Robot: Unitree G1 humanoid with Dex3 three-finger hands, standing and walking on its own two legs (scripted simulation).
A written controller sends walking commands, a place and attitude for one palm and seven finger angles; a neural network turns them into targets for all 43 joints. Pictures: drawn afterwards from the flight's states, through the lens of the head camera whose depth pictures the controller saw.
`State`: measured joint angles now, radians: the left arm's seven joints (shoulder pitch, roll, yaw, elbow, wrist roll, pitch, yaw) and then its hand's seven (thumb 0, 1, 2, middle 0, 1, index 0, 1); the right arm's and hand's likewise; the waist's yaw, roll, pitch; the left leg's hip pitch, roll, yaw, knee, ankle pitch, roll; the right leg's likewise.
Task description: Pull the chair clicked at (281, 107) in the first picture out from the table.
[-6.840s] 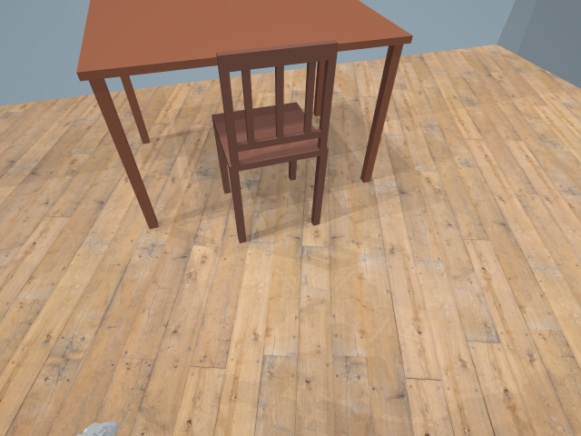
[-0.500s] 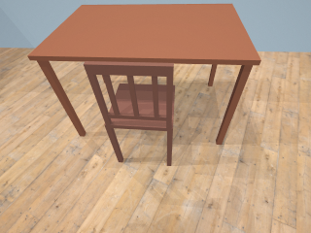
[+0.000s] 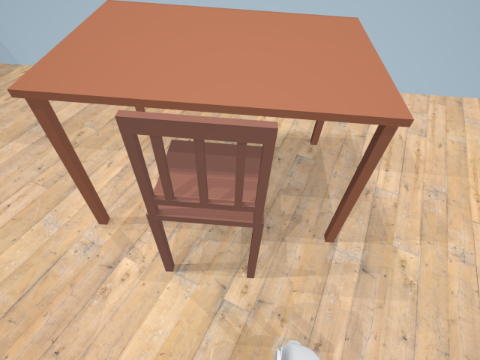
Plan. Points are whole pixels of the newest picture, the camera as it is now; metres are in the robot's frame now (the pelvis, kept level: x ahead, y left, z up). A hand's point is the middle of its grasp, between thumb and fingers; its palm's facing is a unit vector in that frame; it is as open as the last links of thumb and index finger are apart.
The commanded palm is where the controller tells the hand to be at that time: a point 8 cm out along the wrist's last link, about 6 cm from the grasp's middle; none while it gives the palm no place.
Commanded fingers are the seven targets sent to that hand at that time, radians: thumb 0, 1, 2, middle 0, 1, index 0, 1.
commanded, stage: take the last steps up to it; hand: left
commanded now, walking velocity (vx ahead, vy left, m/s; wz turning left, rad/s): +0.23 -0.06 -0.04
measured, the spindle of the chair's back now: (201, 172) +0.60 +0.13 -0.12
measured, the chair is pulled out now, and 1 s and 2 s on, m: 0.00 0.00 0.00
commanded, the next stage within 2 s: come to a stop and stand still in 0.18 s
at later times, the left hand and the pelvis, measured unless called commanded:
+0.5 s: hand (172, 345) +0.18 +0.14 -0.18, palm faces +0.04 -0.98 -0.19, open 7.3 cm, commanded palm none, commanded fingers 0.00 0.90 0.90 -0.20 -0.30 -0.20 -0.30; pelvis +0.14 -0.03 -0.01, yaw -1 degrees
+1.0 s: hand out of the picture +0.12 +0.12 -0.17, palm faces +0.04 -0.96 -0.27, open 7.4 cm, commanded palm none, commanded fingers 0.00 0.90 0.90 -0.20 -0.30 -0.20 -0.30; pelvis +0.10 -0.06 -0.01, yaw -1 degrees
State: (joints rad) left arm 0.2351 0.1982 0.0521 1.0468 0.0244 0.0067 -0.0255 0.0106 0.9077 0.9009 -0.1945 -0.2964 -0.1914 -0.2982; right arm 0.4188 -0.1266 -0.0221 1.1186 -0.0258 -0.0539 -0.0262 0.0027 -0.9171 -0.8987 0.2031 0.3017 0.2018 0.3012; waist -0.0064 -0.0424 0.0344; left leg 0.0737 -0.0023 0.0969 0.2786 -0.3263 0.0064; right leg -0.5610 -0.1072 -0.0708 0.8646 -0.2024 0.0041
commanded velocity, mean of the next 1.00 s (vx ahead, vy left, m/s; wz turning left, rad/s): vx -0.05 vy -0.01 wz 0.00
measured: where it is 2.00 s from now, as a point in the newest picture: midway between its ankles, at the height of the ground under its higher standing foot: outside the picture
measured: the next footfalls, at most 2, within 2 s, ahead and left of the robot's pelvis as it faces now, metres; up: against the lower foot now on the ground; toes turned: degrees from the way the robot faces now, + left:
right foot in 0.12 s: +0.20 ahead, -0.13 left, +0.00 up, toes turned -7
left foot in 0.50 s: +0.24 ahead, +0.09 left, +0.00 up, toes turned +3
